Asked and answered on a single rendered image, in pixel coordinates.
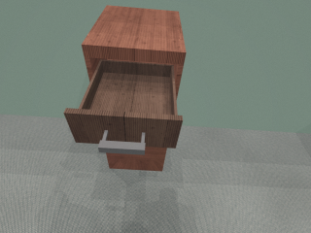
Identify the drawer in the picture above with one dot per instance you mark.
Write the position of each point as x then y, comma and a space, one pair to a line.
127, 99

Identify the cabinet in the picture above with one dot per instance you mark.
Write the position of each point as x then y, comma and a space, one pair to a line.
137, 35

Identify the handle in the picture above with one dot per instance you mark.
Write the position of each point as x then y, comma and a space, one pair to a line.
122, 147

